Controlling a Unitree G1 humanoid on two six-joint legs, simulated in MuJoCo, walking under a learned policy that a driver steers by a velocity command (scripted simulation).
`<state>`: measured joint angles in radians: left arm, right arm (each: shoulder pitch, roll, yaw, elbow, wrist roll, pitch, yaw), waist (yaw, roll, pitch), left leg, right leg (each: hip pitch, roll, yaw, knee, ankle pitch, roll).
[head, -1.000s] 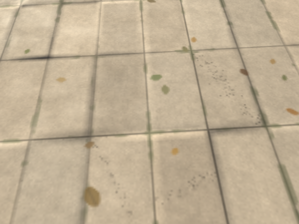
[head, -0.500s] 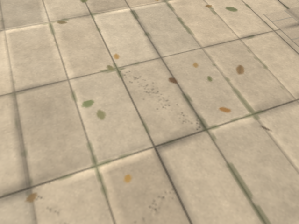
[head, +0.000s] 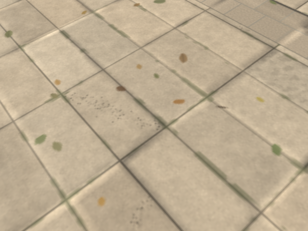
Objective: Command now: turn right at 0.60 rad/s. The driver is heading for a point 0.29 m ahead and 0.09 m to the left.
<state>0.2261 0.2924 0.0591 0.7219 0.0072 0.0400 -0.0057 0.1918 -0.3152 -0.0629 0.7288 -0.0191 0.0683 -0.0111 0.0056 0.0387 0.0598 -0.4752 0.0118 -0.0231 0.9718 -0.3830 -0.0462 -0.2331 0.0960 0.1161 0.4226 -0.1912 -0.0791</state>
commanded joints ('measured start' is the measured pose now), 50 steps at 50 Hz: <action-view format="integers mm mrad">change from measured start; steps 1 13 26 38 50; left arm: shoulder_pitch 54 43 15 -26 6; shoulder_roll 170 49 55 73 141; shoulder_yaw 48 3 -17 -37 1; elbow -45 -33 102 240 298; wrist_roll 6 -5 2 3 2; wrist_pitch -9 -7 0 -38 -28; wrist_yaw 4 15 21 40 67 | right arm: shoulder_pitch -45 -30 19 28 10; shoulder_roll -72 -158 -82 -41 -46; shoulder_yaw -14 1 14 27 26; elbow -86 -106 18 154 197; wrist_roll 2 -9 5 7 11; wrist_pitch -12 -56 -55 -58 -53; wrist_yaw -7 -31 -5 -4 -2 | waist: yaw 33 23 2 -21 -2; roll -156 160 98 -67 -95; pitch -92 -94 -92 -20 -27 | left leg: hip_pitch -108 411 328 335 165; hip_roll -5 324 149 58 -9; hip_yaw -22 -408 -164 -74 -65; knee -66 -776 -570 -633 -447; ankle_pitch -24 262 571 280 245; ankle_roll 2 179 161 77 84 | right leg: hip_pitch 190 -203 150 75 99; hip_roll -265 53 -65 -166 -223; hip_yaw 302 96 -50 69 63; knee -77 221 -141 -123 -103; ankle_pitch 302 -243 57 82 41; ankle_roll -170 52 77 23 -45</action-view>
